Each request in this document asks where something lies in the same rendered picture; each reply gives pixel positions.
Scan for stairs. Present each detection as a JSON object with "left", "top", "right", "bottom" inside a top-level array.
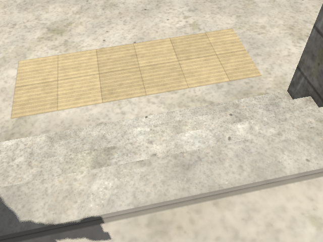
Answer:
[{"left": 0, "top": 91, "right": 323, "bottom": 188}]

